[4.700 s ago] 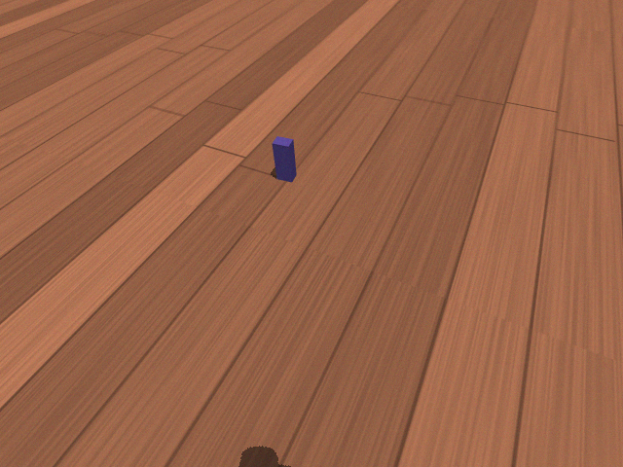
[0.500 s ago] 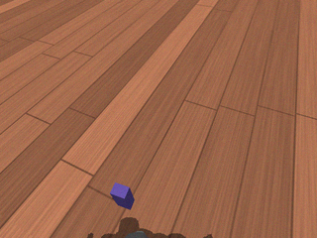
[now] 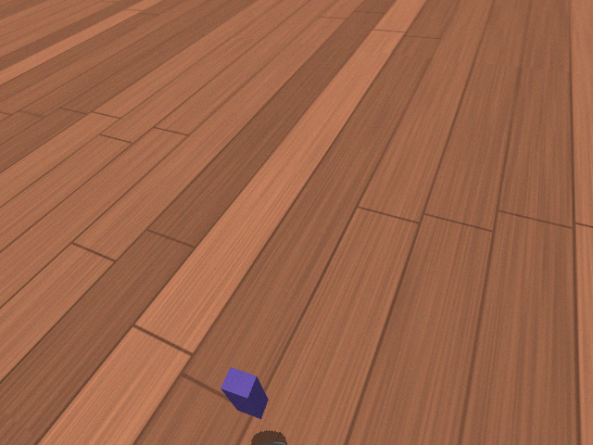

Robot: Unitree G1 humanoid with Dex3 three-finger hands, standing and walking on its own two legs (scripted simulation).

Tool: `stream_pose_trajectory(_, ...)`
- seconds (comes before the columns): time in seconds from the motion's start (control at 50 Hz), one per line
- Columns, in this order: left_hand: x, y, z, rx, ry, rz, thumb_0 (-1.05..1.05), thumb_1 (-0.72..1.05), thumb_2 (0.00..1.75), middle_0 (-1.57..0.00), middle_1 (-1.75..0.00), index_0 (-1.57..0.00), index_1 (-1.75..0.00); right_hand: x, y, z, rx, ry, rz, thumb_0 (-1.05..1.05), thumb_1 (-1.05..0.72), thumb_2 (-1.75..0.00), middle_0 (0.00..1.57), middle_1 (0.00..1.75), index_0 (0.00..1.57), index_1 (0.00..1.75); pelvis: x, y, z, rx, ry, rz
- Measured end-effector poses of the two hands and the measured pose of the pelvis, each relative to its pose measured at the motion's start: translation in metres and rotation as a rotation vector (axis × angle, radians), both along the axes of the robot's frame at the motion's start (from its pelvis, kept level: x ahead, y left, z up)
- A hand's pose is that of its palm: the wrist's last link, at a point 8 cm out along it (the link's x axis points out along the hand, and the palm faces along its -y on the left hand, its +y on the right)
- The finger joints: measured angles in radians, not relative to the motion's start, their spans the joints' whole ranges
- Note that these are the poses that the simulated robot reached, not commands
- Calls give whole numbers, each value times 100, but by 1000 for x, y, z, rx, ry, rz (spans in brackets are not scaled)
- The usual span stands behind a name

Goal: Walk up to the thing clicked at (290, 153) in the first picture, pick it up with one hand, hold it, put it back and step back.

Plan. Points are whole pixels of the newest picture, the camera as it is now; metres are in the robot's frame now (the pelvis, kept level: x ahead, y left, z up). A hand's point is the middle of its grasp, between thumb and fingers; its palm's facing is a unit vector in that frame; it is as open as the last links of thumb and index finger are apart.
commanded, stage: walk up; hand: left
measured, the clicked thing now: (246, 394) +0.38 +0.26 -0.66
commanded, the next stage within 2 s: stand in 1.44 s
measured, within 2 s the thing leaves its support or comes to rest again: neither
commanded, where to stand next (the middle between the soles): +0.07 +0.02 m, yaw +1 degrees
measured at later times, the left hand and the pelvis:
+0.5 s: hand out of the picture +0.11 +0.26 -0.15, palm faces -0.03 -0.93 -0.37, open 7.4 cm; pelvis +0.03 +0.00 -0.01, yaw +1 degrees
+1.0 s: hand out of the picture +0.13 +0.26 -0.14, palm faces -0.01 -0.94 -0.33, open 7.4 cm; pelvis +0.04 +0.01 +0.01, yaw +0 degrees
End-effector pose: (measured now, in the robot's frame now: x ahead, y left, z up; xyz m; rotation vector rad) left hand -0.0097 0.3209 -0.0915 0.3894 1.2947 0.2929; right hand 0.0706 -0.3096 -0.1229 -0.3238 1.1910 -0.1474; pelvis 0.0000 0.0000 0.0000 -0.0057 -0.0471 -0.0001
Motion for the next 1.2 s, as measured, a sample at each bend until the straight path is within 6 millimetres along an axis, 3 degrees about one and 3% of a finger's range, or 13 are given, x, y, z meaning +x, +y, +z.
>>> stream_pose_trajectory(0.14,36,18,-17,-29,-33,-1,0,90,90,-20,-30,-20,-30,18,23,-3,-19,30,29,1,-91,-90,20,30,21,30,14,16,-8,21,-1,29)
stream_pose_trajectory(0.2,57,17,-23,-51,-50,-5,0,90,90,-20,-30,-20,-30,24,31,4,-21,-2,25,1,-91,-90,20,30,21,30,19,20,-6,14,-2,28)
stream_pose_trajectory(0.3,93,8,-23,-77,-106,-48,0,90,90,-20,-30,-20,-30,30,25,15,-44,-32,6,1,-91,-90,20,30,21,30,27,17,-2,7,-3,20)
stream_pose_trajectory(0.38,111,-2,-26,-64,-144,-69,0,90,90,-20,-30,-20,-30,38,11,8,-53,-42,-8,1,-90,-90,20,30,21,30,29,8,-9,14,-17,13)
stream_pose_trajectory(0.48,116,-16,-23,-70,-132,-83,0,90,90,-20,-30,-20,-30,45,8,2,-26,-47,-36,1,-91,-90,20,30,21,30,29,4,-8,6,-24,15)
stream_pose_trajectory(0.56,124,-21,-19,-86,-131,-84,0,90,90,-20,-30,-20,-30,39,13,-2,-3,-20,-37,1,-91,-90,20,30,20,30,29,5,-5,9,-22,13)
stream_pose_trajectory(0.82,139,-17,-15,-116,-114,-62,0,90,90,-20,-30,-20,-30,22,24,6,0,80,-48,1,-91,-90,20,30,21,30,37,9,8,9,-5,5)
stream_pose_trajectory(1.2,122,-12,-17,-116,-44,-17,0,90,90,-20,-30,-20,-30,61,26,13,-7,29,-32,1,-91,-90,20,30,21,30,48,13,12,8,5,9)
